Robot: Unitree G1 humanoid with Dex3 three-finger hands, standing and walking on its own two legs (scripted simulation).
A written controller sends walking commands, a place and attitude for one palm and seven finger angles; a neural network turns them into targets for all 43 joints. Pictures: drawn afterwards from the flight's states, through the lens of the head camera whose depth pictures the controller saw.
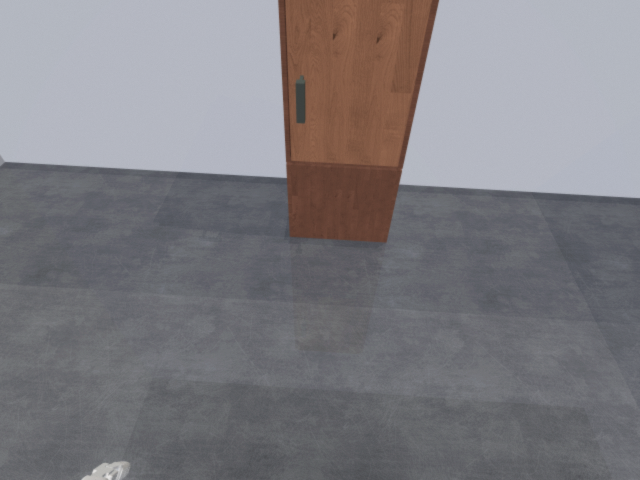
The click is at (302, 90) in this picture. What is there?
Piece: cupboard door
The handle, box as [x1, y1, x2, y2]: [296, 75, 304, 123]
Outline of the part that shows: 300,75 300,78 296,80 296,121 304,123 304,80 303,75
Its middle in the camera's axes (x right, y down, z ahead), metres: -0.06 -0.43 +1.20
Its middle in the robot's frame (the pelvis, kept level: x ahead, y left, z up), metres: +1.18 +0.12 -0.09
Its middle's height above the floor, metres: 0.68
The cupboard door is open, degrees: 0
